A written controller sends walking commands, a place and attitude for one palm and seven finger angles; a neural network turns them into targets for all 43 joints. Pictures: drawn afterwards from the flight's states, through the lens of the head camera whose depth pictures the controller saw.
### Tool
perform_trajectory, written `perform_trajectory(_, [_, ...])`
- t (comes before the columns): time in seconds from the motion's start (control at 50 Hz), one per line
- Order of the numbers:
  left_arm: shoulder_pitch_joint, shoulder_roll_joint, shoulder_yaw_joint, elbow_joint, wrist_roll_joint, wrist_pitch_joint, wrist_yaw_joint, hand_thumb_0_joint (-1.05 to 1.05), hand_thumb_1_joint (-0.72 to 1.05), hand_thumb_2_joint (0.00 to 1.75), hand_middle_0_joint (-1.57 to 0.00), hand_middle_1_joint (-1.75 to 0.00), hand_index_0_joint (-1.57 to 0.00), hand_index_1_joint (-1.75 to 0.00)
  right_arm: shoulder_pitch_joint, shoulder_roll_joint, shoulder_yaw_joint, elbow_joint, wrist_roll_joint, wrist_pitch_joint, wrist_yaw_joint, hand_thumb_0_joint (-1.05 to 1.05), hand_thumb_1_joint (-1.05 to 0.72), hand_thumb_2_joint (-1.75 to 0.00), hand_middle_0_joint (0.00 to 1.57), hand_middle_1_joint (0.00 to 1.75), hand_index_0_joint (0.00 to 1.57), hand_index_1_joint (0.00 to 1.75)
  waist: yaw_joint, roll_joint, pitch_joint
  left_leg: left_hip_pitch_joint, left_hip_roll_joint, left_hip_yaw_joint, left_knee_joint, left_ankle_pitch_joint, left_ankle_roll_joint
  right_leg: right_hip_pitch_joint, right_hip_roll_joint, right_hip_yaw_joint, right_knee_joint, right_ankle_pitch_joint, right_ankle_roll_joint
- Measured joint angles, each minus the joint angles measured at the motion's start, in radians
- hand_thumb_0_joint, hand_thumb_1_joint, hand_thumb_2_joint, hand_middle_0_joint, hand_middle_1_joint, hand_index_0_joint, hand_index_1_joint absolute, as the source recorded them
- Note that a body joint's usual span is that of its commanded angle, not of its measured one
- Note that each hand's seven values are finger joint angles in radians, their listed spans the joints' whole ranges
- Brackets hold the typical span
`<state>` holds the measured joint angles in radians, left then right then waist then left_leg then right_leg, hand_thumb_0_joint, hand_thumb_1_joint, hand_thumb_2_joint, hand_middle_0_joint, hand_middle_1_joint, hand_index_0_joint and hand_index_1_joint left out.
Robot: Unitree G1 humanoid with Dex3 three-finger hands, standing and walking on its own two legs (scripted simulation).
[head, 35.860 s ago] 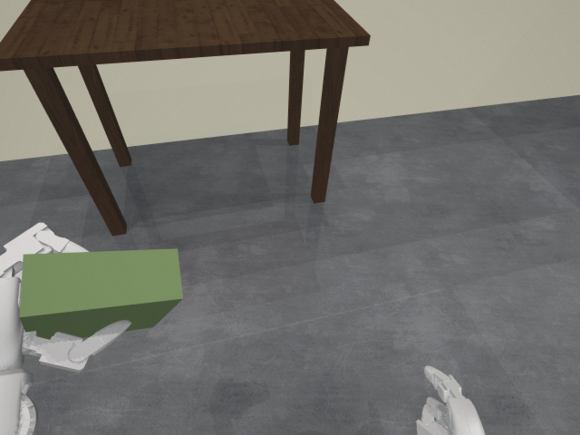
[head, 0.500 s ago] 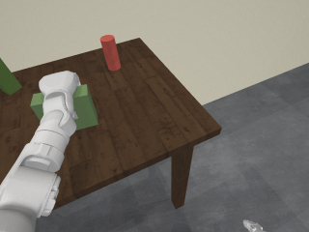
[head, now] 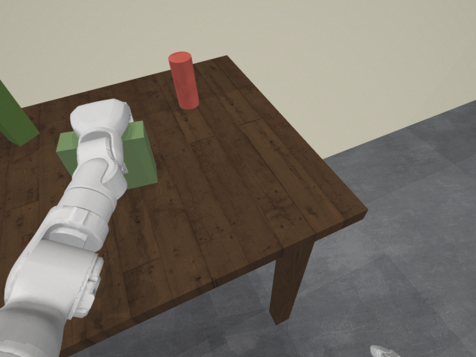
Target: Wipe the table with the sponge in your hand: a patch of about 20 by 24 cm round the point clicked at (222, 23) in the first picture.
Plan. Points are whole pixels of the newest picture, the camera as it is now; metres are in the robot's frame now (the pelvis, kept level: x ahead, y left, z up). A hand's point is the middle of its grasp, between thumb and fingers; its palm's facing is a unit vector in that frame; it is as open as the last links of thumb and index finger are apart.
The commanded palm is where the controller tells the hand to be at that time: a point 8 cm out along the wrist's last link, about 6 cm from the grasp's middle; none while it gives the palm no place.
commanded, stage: wipe back along the third lane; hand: left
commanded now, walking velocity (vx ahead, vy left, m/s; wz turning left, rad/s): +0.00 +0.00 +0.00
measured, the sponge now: (116, 168) +0.43 +0.26 +0.07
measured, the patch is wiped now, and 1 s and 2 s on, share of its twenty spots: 1.00 1.00 1.00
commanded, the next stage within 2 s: slide back across to the middle lane in 1.56 s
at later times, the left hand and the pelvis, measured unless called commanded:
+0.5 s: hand (111, 160) +0.40 +0.24 +0.13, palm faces +0.07 -0.04 -1.00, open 9.5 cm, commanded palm +0.35 +0.22 +0.15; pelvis +0.01 +0.02 +0.00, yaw +1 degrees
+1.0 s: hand (122, 178) +0.36 +0.21 +0.13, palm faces +0.09 -0.05 -0.99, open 9.4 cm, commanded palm +0.31 +0.19 +0.15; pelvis +0.01 +0.00 +0.00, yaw +1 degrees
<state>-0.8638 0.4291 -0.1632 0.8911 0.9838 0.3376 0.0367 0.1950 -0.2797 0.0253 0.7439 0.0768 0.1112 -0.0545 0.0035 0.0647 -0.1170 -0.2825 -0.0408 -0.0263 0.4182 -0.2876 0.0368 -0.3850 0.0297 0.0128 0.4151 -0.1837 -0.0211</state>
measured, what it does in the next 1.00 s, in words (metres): stands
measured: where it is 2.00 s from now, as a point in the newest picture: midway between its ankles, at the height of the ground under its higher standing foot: outside the picture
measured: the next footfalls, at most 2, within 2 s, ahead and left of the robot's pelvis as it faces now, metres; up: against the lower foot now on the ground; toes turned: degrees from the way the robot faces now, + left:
none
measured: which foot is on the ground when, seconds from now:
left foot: down 0.00-1.00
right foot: down 0.00-1.00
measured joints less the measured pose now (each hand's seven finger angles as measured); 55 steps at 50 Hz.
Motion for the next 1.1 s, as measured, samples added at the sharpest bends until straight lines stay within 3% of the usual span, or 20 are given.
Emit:
perform_trajectory(0.16, [0.097, -0.038, -0.025, -0.13, -0.008, 0.055, 0.043, 0.0, -0.49, 1.1, -0.77, -1.4, -0.81, -1.41, -0.013, 0.007, -0.003, -0.014, 0.0, 0.015, 0.021, 0.01, -0.91, -0.9, 0.2, 0.3, 0.2, 0.3, 0.024, 0.01, -0.015, 0.026, -0.007, 0.008, -0.006, -0.01, 0.012, 0.022, -0.006, 0.009, -0.002, -0.01, 0.011])
perform_trajectory(0.24, [0.146, -0.053, -0.051, -0.216, -0.022, 0.114, 0.053, 0.0, -0.47, 1.1, -0.75, -1.42, -0.79, -1.43, -0.035, 0.009, 0.001, -0.021, 0.005, 0.027, 0.032, 0.01, -0.91, -0.9, 0.2, 0.3, 0.2, 0.3, 0.033, 0.01, -0.013, 0.048, -0.01, 0.007, -0.01, -0.014, 0.015, 0.044, -0.009, 0.009, -0.004, -0.016, 0.014])
perform_trajectory(0.46, [0.239, -0.093, -0.135, -0.417, -0.022, 0.285, -0.005, 0.0, -0.45, 1.09, -0.73, -1.45, -0.76, -1.46, -0.124, 0.0, 0.016, -0.064, 0.013, 0.047, 0.048, 0.01, -0.91, -0.9, 0.2, 0.3, 0.2, 0.3, 0.057, 0.019, -0.006, 0.093, -0.018, -0.005, -0.006, -0.025, 0.022, 0.09, -0.018, -0.002, 0.007, -0.037, 0.019])
perform_trajectory(0.74, [0.37, -0.117, -0.191, -0.624, 0.002, 0.325, -0.032, 0.02, -0.44, 1.09, -0.72, -1.46, -0.76, -1.46, -0.167, 0.018, 0.041, -0.095, 0.013, 0.055, 0.078, 0.01, -0.91, -0.9, 0.2, 0.3, 0.2, 0.3, 0.088, 0.024, -0.001, 0.12, -0.014, -0.013, 0.03, -0.05, 0.013, 0.115, -0.014, -0.012, 0.051, -0.067, 0.01])
perform_trajectory(0.9, [0.359, -0.115, -0.204, -0.622, 0.007, 0.369, -0.048, 0.02, -0.44, 1.09, -0.72, -1.46, -0.76, -1.46, -0.169, 0.021, 0.052, -0.088, 0.014, 0.057, 0.075, 0.01, -0.91, -0.9, 0.2, 0.3, 0.2, 0.3, 0.084, 0.025, 0.016, 0.117, -0.01, -0.012, 0.037, -0.046, 0.004, 0.106, -0.01, -0.012, 0.068, -0.067, 0.0])
perform_trajectory(1.1, [0.451, -0.1, -0.178, -0.721, 0.0, 0.345, -0.048, 0.02, -0.44, 1.09, -0.72, -1.46, -0.76, -1.46, -0.135, -0.001, 0.039, -0.088, 0.014, 0.053, 0.081, 0.01, -0.91, -0.9, 0.2, 0.3, 0.2, 0.3, 0.079, 0.039, 0.01, 0.122, 0.001, -0.006, 0.045, -0.05, -0.006, 0.105, 0.001, -0.008, 0.084, -0.072, -0.01])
